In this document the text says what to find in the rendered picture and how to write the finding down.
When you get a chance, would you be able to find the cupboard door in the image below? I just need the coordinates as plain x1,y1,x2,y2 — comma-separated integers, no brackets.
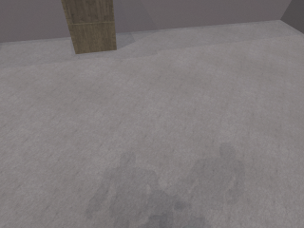
64,0,113,23

